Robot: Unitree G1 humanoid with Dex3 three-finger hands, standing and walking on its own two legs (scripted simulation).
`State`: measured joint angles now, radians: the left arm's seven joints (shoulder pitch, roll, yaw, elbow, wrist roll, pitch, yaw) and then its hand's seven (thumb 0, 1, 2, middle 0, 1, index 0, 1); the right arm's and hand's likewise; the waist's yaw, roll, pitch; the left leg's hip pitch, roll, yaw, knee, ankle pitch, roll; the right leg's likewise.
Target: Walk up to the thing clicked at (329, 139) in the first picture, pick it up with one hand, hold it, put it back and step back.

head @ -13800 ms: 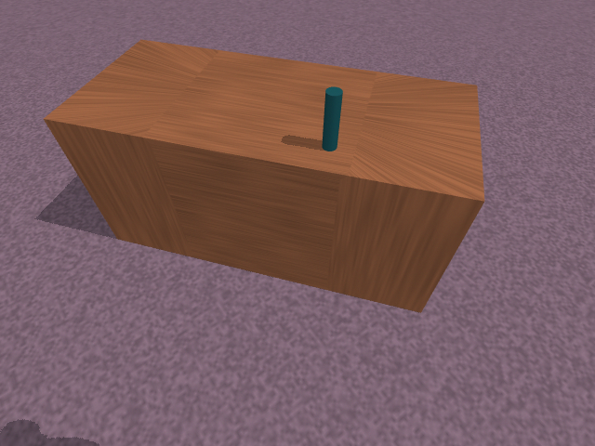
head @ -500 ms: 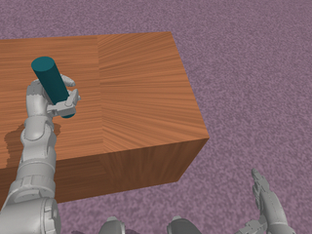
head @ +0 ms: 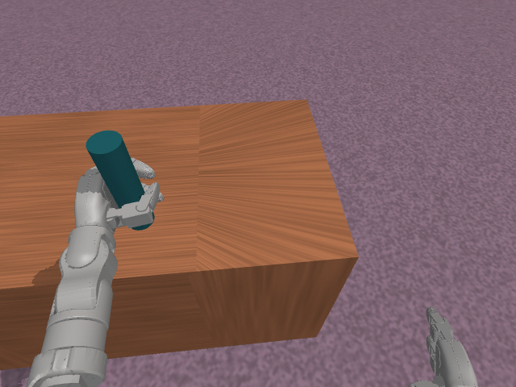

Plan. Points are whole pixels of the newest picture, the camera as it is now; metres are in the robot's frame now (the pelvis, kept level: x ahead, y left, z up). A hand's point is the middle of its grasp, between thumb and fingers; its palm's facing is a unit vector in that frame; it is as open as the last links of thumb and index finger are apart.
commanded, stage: lift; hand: left
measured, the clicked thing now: (125, 186) +0.38 +0.18 +0.12
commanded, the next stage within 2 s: hold in 0.46 s
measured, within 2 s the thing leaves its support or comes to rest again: neither
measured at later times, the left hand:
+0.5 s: hand (125, 203) +0.34 +0.17 +0.14, palm faces +0.10 -0.99 -0.01, open 5.2 cm
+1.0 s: hand (121, 195) +0.34 +0.17 +0.15, palm faces +0.10 -0.99 -0.01, open 5.2 cm
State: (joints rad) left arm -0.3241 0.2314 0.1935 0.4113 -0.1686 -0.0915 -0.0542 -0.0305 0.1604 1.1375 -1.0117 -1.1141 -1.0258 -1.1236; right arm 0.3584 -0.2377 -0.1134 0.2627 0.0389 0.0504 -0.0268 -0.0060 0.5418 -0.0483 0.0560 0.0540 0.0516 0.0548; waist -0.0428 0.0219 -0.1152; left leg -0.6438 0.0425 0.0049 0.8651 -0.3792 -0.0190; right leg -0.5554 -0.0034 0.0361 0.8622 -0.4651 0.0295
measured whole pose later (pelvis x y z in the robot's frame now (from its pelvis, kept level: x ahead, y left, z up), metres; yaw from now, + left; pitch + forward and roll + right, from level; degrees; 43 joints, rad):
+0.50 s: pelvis +0.00 +0.00 +0.01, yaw +0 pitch +4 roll +0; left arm -0.20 0.21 0.19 0.19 -0.20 0.03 -0.05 -0.03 0.16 1.14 -1.01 -1.11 -1.03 -1.12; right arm 0.31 -0.23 -0.10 0.43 0.05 -0.03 -0.07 -0.01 0.54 -0.05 0.06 0.05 0.05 0.05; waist -0.02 0.03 -0.08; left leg -0.50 0.03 0.01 0.76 -0.33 -0.02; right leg -0.42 -0.02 0.04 0.77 -0.43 0.03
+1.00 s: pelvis +0.01 +0.00 +0.02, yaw +1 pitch +3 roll +0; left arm -0.12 0.21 0.19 0.03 -0.21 0.13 -0.06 -0.03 0.17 1.13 -1.01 -1.12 -1.02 -1.13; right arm 0.28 -0.22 -0.08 0.50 0.05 -0.09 -0.07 -0.01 0.53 -0.05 0.05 0.05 0.05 0.05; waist -0.01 0.04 -0.07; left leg -0.43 0.03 0.00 0.70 -0.33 -0.02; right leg -0.34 -0.02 0.02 0.71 -0.43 0.02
